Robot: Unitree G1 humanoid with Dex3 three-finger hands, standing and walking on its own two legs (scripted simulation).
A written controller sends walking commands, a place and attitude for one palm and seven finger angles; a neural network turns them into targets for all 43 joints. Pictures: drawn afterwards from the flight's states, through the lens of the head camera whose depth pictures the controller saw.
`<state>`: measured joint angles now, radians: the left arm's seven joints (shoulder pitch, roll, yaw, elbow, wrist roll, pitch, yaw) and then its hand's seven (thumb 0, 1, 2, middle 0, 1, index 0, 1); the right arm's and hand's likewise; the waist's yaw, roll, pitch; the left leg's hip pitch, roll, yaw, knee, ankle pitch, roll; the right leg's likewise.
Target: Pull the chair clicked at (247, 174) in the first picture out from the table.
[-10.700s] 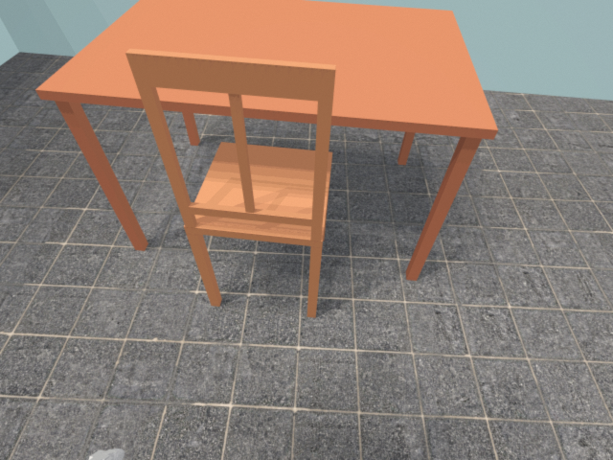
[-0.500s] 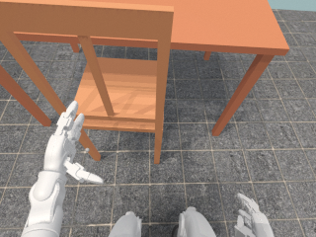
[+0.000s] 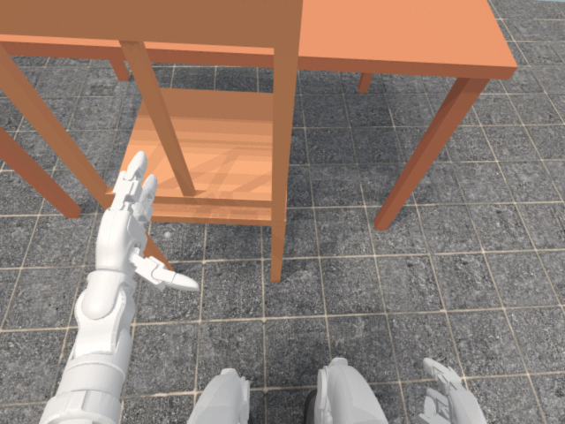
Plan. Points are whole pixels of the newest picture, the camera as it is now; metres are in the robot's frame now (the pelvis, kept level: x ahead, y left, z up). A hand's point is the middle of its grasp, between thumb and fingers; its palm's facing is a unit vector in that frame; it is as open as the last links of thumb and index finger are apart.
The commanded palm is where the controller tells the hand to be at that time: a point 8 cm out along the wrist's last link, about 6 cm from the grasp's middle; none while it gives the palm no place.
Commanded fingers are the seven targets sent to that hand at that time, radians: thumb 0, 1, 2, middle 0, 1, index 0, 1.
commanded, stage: aim the fingers beside a spindle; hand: left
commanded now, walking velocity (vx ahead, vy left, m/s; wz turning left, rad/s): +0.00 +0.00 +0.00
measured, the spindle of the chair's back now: (167, 136) +0.52 +0.19 +0.04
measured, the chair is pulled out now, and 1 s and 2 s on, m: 0.00 0.00 -0.02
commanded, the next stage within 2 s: push the fingers through the gap in 0.76 s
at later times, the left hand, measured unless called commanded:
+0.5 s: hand (172, 226) +0.38 +0.17 +0.01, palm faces -0.02 -1.00 -0.03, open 16.9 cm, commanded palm +0.36 +0.22 +0.01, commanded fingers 0.00 -0.50 0.30 -0.06 -0.08 -0.06 -0.08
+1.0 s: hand (176, 226) +0.38 +0.16 +0.01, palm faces -0.03 -1.00 -0.03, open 16.9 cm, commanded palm +0.37 +0.21 +0.01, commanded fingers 0.00 -0.50 0.30 -0.06 -0.08 -0.06 -0.08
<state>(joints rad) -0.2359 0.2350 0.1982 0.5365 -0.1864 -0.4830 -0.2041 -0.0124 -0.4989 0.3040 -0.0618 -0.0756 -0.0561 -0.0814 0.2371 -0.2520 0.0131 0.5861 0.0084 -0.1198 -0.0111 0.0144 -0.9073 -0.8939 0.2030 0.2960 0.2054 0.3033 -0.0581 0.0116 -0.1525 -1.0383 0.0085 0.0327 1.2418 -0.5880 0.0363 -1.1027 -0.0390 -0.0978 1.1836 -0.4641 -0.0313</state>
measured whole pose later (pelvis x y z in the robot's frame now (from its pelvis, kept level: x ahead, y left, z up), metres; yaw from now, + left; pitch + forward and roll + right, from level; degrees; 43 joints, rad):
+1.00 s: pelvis +0.00 +0.00 -0.01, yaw +0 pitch +23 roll -2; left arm -0.33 0.23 0.18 0.63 -0.16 -0.51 -0.16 -0.01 -0.50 0.30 -0.06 -0.08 -0.06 -0.08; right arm 0.23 -0.25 0.01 0.59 0.00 -0.07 0.00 0.01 -0.91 -0.89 0.20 0.30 0.21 0.30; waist -0.06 0.02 -0.15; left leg -1.09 0.00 0.03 1.27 -0.60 0.04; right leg -1.15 -0.04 -0.10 1.21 -0.47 -0.03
